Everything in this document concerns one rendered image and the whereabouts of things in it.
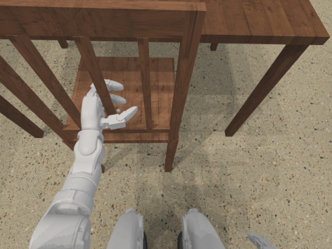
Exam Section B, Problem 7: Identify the chair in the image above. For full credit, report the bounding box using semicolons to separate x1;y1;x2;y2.
0;0;206;173

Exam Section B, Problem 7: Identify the robot left upper arm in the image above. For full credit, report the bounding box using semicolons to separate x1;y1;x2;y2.
31;214;91;249

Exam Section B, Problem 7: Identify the right robot shin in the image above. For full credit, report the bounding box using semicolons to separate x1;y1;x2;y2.
183;209;198;249

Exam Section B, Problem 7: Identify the left robot hand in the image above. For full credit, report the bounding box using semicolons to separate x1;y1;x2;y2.
81;79;138;133

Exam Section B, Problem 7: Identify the table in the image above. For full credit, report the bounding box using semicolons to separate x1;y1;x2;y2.
0;0;330;138

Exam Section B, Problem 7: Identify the right robot hand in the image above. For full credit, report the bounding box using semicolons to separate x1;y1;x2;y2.
247;232;276;249

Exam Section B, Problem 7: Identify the robot left forearm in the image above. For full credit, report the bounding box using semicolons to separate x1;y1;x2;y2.
29;129;105;249

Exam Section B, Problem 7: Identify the robot left thigh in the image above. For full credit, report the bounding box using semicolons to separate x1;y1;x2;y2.
106;213;144;249

